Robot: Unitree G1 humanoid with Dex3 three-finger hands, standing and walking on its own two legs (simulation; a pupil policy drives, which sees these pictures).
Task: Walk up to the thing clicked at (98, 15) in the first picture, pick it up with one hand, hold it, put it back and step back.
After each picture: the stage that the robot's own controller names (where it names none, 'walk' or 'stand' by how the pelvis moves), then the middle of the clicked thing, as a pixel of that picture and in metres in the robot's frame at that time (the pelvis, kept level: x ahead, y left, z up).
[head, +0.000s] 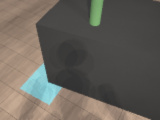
stand; (96, 5) +0.91 -0.10 +0.02
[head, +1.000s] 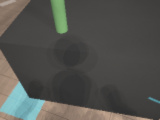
walk; (59, 11) +0.80 +0.15 +0.03
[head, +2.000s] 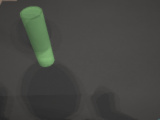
rise first; (40, 40) +0.50 +0.17 +0.05
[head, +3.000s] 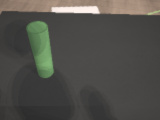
stand; (42, 52) +0.49 +0.16 +0.02
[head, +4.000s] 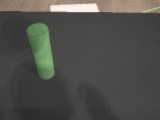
stand; (42, 54) +0.48 +0.16 +0.01
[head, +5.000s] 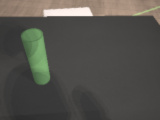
stand; (37, 59) +0.46 +0.17 +0.01
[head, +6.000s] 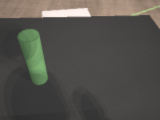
stand; (35, 60) +0.46 +0.18 +0.01
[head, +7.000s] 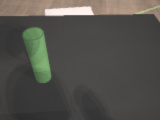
stand; (39, 58) +0.47 +0.17 +0.01
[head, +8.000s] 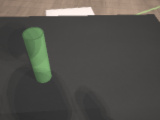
stand; (39, 58) +0.47 +0.17 +0.01
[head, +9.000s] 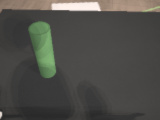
rise first; (44, 53) +0.48 +0.16 +0.01
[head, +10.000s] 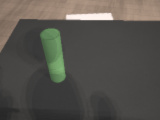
go down; (54, 58) +0.48 +0.14 +0.02
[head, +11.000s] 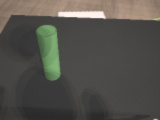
go down; (50, 55) +0.49 +0.13 +0.02
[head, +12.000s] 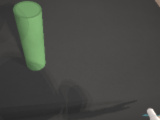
go down; (32, 41) +0.47 +0.13 +0.07
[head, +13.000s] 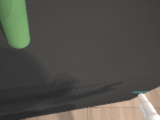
close in; (12, 12) +0.50 +0.14 +0.10
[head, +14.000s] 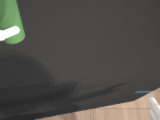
close; (2, 1) +0.54 +0.15 +0.12
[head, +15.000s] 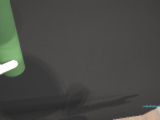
lift; (4, 38) +0.45 +0.19 +0.10
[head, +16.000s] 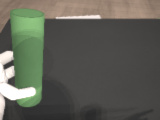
lift; (28, 62) +0.31 +0.14 +0.20
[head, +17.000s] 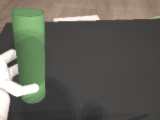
hold; (31, 59) +0.32 +0.13 +0.19
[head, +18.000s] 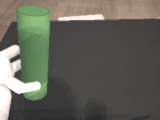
hold; (34, 57) +0.32 +0.13 +0.20
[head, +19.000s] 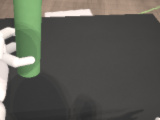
crouch; (28, 36) +0.42 +0.14 +0.19
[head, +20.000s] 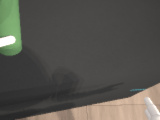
lower; (5, 13) +0.52 +0.14 +0.09
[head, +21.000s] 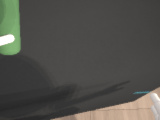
lower; (5, 12) +0.52 +0.14 +0.11
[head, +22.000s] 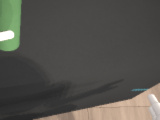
lower; (6, 8) +0.52 +0.14 +0.12
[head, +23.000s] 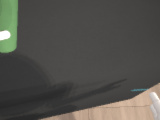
lower; (3, 9) +0.53 +0.14 +0.11
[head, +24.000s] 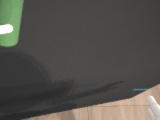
rest; (8, 1) +0.53 +0.13 +0.12
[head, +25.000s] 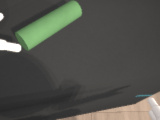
withdraw; (51, 23) +0.56 +0.02 +0.01
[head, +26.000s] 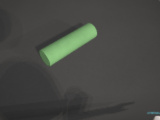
sink last; (69, 43) +0.54 +0.01 -0.02
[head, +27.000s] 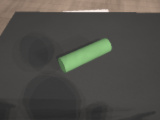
stand; (85, 54) +0.56 +0.00 -0.02
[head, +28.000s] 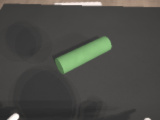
stand; (84, 54) +0.53 -0.01 -0.02
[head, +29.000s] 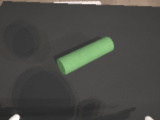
stand; (86, 54) +0.52 -0.02 -0.01
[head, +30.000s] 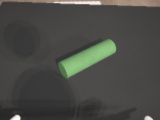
stand; (88, 57) +0.50 -0.03 -0.01
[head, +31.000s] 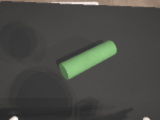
stand; (89, 58) +0.50 -0.03 -0.01
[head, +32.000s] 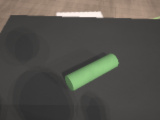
stand; (92, 71) +0.48 -0.05 -0.06
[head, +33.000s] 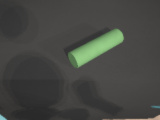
walk; (96, 47) +0.53 -0.07 -0.05
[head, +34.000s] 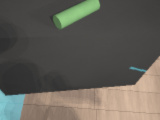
walk; (77, 12) +0.74 +0.04 -0.05
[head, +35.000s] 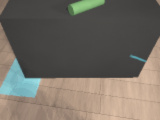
stand; (86, 4) +1.00 -0.01 -0.06
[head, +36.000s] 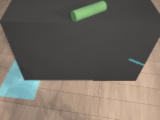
stand; (89, 10) +0.98 -0.04 -0.08
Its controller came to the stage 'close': yes
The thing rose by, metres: 0.19
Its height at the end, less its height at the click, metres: -0.09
